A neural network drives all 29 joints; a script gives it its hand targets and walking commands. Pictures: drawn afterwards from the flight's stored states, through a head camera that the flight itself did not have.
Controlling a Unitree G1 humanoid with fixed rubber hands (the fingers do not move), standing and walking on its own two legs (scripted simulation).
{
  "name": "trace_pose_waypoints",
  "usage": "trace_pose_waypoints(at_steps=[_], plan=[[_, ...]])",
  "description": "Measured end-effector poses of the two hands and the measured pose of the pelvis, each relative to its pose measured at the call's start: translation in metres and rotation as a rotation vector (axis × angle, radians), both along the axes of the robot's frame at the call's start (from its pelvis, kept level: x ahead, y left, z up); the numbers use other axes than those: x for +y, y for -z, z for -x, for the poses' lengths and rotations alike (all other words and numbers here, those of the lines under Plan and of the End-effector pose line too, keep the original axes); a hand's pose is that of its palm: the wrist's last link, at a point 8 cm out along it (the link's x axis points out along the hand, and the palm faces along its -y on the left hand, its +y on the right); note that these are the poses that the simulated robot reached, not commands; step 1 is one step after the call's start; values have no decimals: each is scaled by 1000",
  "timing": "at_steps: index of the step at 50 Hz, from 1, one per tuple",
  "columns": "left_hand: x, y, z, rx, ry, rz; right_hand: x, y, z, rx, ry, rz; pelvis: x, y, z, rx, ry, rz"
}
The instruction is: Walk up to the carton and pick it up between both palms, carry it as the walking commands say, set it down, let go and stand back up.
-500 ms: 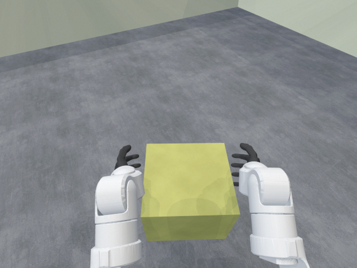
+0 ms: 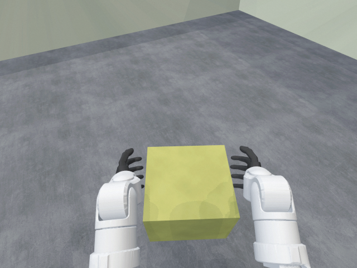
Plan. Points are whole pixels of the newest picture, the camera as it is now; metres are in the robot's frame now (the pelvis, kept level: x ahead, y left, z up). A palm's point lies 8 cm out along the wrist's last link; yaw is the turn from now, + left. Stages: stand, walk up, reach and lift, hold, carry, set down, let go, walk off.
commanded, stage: carry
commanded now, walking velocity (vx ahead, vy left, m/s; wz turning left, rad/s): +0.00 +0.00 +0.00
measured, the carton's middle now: (187, 193) +0.33 +0.01 -0.02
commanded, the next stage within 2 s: hold in 1.74 s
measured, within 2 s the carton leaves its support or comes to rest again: neither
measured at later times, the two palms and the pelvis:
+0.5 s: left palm (124, 192) +0.28 +0.14 +0.07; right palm (255, 185) +0.29 -0.13 +0.07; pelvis -0.01 -0.01 +0.00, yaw +1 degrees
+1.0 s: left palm (123, 189) +0.28 +0.14 +0.08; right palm (254, 183) +0.29 -0.13 +0.07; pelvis -0.02 -0.01 +0.00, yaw +1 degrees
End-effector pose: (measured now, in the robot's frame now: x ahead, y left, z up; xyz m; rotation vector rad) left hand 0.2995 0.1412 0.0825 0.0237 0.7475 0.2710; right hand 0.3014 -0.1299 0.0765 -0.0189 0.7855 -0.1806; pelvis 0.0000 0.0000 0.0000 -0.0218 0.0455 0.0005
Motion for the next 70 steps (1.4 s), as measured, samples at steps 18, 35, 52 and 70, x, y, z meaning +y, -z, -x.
trace_pose_waypoints(at_steps=[18, 35, 52, 70], plan=[[-5, -6, 10, -54, -11, -2, -3, -8, 7, -62, -14, 10, -8, -2, 12, -22, -11, -3], [5, 8, 28, -55, 12, 58, 0, 2, 20, -62, -38, 15, -5, -2, 15, -29, -18, 0], [2, 14, 19, -44, 25, 8, -3, 16, 13, -49, -51, 9, -7, -3, 17, -29, -20, -6], [-2, 11, 11, -49, -4, 20, -5, 14, 8, -49, -35, -8, -12, -2, 16, -25, -20, -7]])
